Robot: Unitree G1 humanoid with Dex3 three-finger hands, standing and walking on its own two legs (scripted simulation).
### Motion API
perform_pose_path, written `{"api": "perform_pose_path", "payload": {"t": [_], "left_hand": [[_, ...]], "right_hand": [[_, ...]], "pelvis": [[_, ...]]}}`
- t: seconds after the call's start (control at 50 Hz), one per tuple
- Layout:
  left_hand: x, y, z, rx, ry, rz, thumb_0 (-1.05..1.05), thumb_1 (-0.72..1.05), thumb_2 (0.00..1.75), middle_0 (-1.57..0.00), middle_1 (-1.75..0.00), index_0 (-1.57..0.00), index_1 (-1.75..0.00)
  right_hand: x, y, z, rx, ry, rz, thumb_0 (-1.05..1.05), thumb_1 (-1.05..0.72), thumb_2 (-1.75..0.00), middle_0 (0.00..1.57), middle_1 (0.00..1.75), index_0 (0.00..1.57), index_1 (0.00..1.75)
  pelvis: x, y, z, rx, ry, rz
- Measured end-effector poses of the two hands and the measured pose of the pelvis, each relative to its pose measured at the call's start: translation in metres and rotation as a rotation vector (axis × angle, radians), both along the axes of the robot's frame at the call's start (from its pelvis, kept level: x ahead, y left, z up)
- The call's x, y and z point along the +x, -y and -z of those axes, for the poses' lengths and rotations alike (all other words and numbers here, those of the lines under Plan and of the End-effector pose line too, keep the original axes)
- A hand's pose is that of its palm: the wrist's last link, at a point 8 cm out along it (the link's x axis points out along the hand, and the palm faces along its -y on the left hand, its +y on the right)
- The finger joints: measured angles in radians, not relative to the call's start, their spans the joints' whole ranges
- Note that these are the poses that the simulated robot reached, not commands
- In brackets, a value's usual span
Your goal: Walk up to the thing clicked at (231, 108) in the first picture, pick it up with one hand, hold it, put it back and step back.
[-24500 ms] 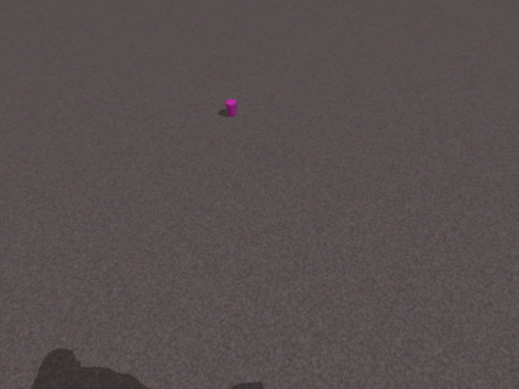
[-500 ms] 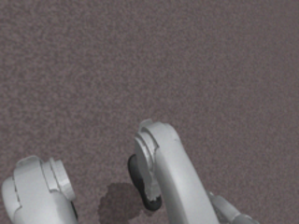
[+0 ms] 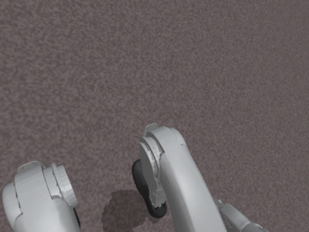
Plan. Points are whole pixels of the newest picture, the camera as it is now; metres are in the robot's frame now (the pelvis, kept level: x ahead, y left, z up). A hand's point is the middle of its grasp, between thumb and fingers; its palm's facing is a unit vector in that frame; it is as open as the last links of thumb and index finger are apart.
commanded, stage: close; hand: left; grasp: from above
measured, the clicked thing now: out of the picture +0.45 +0.34 -0.25
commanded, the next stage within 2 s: settle in 0.46 s
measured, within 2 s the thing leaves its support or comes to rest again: leaves its support in 0.94 s
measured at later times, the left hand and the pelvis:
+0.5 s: hand out of the picture +0.44 +0.35 -0.21, palm faces -0.43 -0.15 -0.89, open 10.5 cm; pelvis +0.00 +0.00 +0.00, yaw +0 degrees
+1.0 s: hand out of the picture +0.44 +0.36 -0.20, palm faces -0.38 -0.13 -0.92, open 10.0 cm; pelvis +0.01 +0.00 +0.01, yaw +1 degrees
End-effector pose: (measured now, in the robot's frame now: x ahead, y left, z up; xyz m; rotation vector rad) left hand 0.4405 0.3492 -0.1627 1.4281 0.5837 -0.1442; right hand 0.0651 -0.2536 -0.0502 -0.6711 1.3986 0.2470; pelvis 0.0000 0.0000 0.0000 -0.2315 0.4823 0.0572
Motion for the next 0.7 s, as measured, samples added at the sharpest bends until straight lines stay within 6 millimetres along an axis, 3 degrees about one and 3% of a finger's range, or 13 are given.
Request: {"api": "perform_pose_path", "payload": {"t": [0.7], "left_hand": [[0.0038, -0.0051, -0.0064, 0.008, -0.002, 0.002, 0.0, -0.05, 0.72, -0.68, -0.96, -0.49, -0.91]], "right_hand": [[0.0022, 0.001, 0.0012, -0.005, -0.001, 0.004, 0.0, -0.91, -0.9, 0.2, 0.3, 0.2, 0.3]], "pelvis": [[0.0012, 0.0013, -0.0012, 0.005, -0.011, -0.005]]}}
